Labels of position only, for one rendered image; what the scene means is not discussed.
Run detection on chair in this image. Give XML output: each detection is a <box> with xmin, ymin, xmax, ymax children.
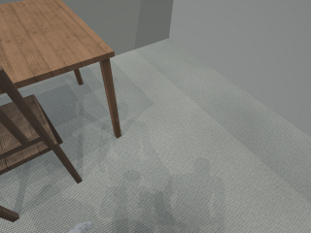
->
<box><xmin>0</xmin><ymin>65</ymin><xmax>83</xmax><ymax>222</ymax></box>

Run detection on robot left hand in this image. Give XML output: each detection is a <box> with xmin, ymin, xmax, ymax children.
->
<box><xmin>68</xmin><ymin>221</ymin><xmax>92</xmax><ymax>233</ymax></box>

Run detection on table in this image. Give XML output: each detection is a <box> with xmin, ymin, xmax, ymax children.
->
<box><xmin>0</xmin><ymin>0</ymin><xmax>121</xmax><ymax>138</ymax></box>

